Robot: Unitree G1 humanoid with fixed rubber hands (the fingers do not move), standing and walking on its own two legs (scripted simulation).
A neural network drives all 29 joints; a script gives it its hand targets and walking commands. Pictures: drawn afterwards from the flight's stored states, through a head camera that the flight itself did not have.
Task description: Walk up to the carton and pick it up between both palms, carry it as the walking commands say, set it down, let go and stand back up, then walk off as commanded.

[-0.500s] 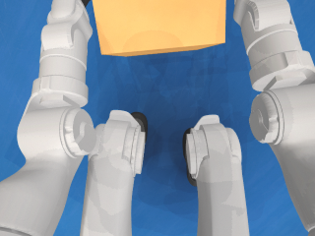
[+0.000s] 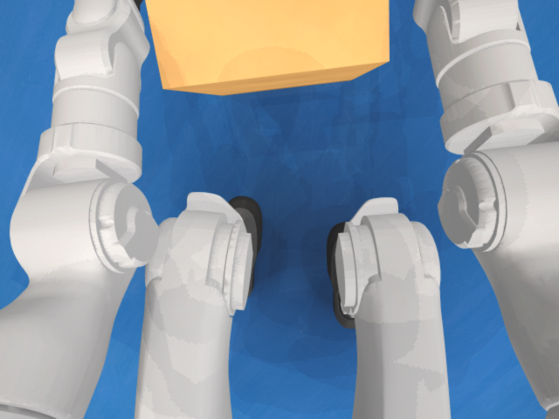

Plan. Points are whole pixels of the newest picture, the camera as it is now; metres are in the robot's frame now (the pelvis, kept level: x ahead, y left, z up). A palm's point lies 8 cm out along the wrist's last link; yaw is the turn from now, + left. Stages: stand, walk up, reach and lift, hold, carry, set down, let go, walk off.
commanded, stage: set down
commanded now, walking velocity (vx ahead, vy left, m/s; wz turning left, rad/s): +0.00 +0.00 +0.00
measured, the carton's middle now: out of the picture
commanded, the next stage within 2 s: none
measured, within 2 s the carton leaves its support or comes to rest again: neither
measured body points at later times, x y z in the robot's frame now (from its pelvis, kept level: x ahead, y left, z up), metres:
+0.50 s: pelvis +0.00 +0.00 +0.00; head +0.37 -0.02 +0.23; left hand +0.54 +0.20 -0.17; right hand +0.58 -0.11 -0.18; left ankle +0.12 +0.12 -0.33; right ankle +0.08 -0.09 -0.33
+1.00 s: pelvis -0.01 +0.01 +0.00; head +0.37 -0.01 +0.24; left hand +0.54 +0.22 -0.16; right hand +0.60 -0.16 -0.16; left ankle +0.12 +0.12 -0.33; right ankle +0.08 -0.09 -0.33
